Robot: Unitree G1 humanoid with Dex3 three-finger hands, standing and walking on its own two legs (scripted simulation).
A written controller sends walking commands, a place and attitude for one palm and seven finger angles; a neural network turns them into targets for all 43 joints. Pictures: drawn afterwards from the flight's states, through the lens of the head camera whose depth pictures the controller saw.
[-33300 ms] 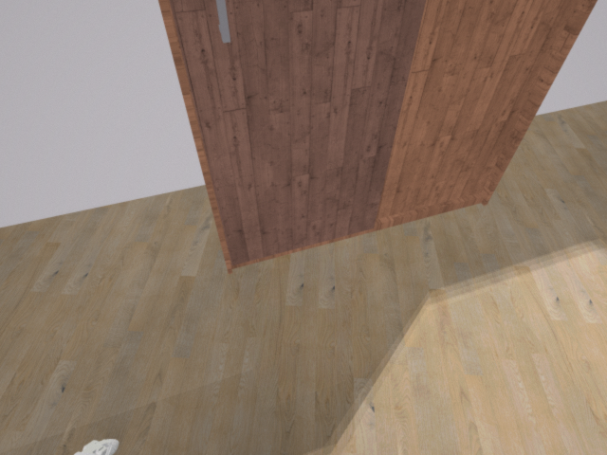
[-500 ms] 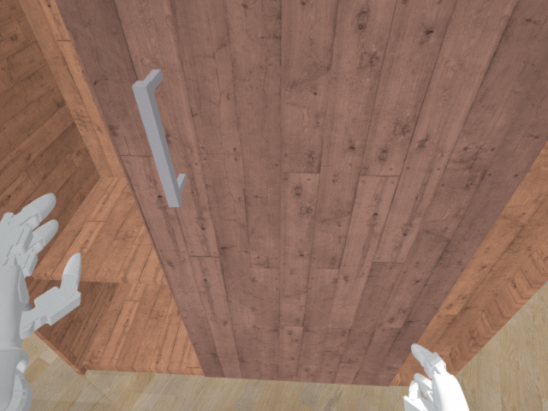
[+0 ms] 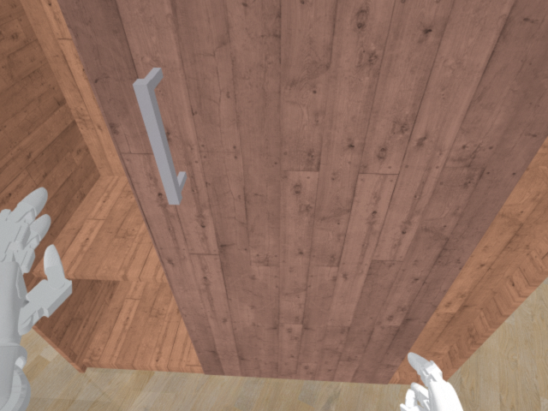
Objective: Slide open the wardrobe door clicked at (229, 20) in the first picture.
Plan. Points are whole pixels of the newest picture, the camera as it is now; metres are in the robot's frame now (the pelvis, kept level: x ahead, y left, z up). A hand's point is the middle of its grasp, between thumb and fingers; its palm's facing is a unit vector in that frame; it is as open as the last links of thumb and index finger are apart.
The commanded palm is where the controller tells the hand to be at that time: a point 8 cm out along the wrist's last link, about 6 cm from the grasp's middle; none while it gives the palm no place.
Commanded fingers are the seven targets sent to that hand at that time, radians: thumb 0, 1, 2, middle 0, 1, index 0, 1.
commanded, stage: step back with the hand held close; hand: left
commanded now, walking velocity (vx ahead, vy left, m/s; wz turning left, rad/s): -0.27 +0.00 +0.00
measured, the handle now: (165, 141) +0.38 +0.21 +0.23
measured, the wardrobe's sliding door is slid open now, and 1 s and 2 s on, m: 0.44 0.44 0.44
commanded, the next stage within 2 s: stop stepping back and stand still in 1.14 s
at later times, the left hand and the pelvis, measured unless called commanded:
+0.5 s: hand (26, 324) +0.14 +0.29 +0.15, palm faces +0.42 -0.77 -0.48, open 7.4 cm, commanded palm +0.08 +0.32 +0.17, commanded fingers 0.00 0.90 0.90 -0.20 -0.30 -0.20 -0.30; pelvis -0.06 +0.02 -0.01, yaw -1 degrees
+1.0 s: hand out of the picture +0.08 +0.31 +0.17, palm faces +0.49 -0.75 -0.44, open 7.4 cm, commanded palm +0.00 +0.34 +0.17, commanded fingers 0.00 0.90 0.90 -0.20 -0.30 -0.20 -0.30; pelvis -0.12 +0.03 -0.02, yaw +2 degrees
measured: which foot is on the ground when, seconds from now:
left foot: down 0.00-1.00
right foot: down 0.00-0.86, up 0.88-1.00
